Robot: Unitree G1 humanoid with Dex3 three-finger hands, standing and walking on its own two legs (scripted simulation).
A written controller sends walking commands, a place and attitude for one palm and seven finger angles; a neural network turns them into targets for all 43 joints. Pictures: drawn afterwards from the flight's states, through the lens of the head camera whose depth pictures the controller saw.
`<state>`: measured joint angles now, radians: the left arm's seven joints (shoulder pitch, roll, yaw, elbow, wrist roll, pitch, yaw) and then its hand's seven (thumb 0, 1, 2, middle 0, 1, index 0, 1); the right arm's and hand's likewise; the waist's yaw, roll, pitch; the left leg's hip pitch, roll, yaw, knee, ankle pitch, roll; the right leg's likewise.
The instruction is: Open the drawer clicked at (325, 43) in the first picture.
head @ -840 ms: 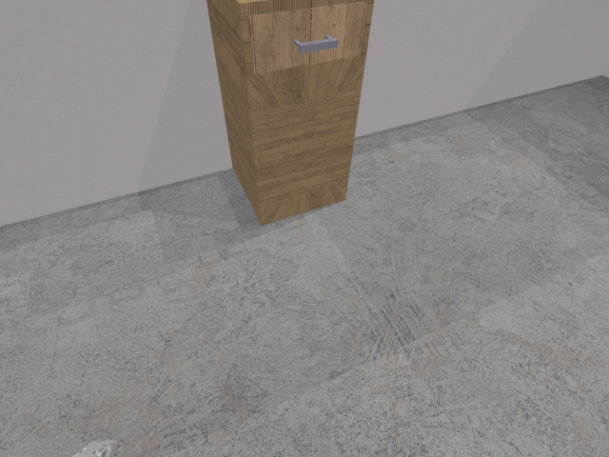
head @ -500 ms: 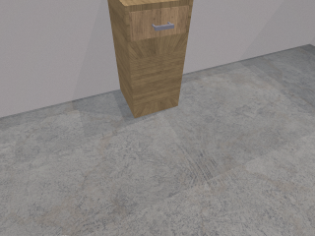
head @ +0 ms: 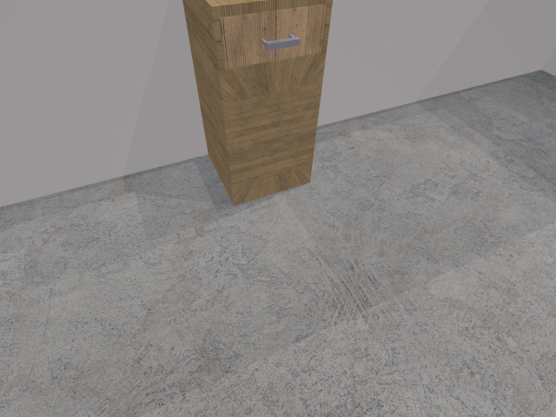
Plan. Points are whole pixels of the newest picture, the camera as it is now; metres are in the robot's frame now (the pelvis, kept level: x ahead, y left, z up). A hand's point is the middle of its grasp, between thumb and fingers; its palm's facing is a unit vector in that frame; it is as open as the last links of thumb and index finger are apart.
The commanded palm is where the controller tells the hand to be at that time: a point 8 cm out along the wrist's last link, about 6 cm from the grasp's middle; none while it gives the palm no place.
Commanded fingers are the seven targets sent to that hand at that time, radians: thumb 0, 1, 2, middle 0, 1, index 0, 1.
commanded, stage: look at it before walking up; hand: left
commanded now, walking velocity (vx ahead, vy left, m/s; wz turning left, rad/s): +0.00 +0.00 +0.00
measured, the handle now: (280, 41) +1.26 +0.06 +0.01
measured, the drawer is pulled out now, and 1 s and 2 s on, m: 0.00 0.00 0.00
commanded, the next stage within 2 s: walk to a spot facing it in 0.60 s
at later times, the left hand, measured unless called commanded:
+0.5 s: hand out of the picture +0.08 +0.24 -0.16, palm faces -0.02 -0.94 -0.33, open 7.4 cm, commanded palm none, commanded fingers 0.00 0.90 0.90 -0.20 -0.30 -0.20 -0.30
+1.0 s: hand out of the picture +0.07 +0.21 -0.18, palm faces -0.11 -0.95 -0.29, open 7.4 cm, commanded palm none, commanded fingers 0.00 0.90 0.90 -0.20 -0.30 -0.20 -0.30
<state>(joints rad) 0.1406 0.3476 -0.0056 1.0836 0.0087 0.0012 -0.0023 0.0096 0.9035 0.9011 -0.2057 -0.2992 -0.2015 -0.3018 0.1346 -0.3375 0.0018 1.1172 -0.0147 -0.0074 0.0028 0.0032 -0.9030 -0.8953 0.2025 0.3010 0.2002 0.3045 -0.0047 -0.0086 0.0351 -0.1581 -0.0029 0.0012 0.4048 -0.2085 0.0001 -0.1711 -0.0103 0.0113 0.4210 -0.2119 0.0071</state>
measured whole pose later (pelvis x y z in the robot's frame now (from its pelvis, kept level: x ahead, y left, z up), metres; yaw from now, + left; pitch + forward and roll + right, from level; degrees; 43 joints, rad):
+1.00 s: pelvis -0.01 -0.01 -0.01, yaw -7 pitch -2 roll +2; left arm 0.21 0.29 0.02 0.99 0.02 0.06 -0.01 0.01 0.91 0.90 -0.20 -0.30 -0.20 -0.30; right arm 0.14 -0.25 -0.03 1.00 -0.02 0.02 -0.02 0.00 -0.90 -0.90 0.20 0.30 0.20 0.30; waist 0.02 -0.03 0.07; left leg -0.23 0.04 0.11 0.55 -0.29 -0.02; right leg -0.32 0.03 0.09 0.64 -0.28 0.00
